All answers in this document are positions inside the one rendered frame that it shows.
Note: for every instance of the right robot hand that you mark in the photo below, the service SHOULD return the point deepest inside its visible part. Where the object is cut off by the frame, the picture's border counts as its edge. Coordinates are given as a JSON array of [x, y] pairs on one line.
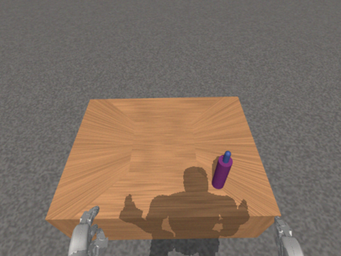
[[286, 244]]

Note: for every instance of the left robot hand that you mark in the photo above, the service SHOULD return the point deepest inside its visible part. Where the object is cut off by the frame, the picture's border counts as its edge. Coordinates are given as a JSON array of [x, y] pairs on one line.
[[81, 240]]

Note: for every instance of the bottle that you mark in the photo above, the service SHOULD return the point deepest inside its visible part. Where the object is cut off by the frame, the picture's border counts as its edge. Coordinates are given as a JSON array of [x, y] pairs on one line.
[[222, 170]]

